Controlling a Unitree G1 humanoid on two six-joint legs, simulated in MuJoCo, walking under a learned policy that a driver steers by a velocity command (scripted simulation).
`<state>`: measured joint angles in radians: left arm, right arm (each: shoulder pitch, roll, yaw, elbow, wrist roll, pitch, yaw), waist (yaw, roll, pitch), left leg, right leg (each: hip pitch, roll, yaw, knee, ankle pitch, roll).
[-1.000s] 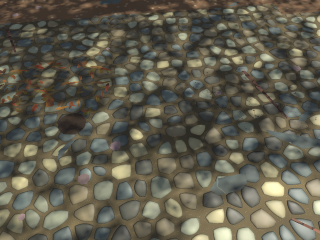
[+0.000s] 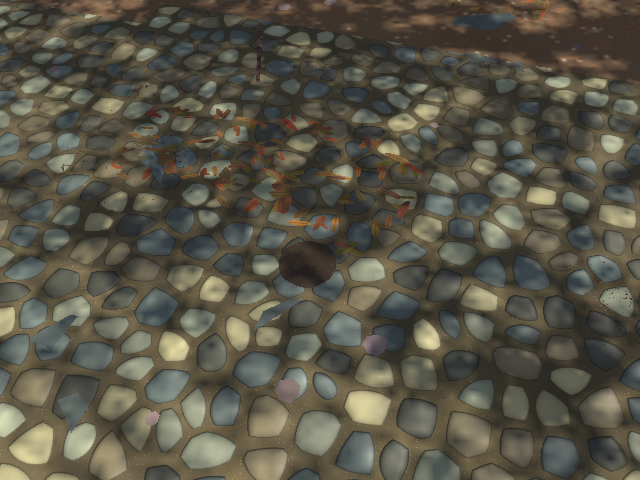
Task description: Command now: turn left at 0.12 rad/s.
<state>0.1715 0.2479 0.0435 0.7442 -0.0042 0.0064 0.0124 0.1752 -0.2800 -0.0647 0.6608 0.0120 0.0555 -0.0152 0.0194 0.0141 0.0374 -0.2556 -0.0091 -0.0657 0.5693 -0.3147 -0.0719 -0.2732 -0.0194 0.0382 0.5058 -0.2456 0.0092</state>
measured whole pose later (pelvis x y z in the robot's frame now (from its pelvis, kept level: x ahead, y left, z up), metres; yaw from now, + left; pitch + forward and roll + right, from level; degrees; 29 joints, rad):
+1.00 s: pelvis +0.35 +0.04 +0.00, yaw +0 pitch +0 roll +1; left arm 0.27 0.31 0.04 0.79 -0.02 -0.08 0.00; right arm 0.25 -0.27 -0.05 0.76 0.00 -0.08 0.03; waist -0.01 -0.04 0.05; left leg -0.26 -0.07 0.06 0.39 -0.14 0.07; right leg -0.51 -0.09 0.04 1.15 -0.30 -0.02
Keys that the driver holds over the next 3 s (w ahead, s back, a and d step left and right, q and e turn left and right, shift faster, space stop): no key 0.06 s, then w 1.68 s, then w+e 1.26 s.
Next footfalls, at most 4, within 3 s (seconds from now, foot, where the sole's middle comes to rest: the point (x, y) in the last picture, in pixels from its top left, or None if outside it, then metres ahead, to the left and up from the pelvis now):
0.02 left None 0.02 0.14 -0.77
0.82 left None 0.43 0.12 -0.77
1.34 right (402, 366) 0.73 -0.12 -0.77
1.88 left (301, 262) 1.03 0.12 -0.77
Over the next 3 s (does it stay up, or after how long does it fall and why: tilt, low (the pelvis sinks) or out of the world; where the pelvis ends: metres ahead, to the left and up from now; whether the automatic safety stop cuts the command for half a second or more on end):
stays up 1.45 -0.15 -0.01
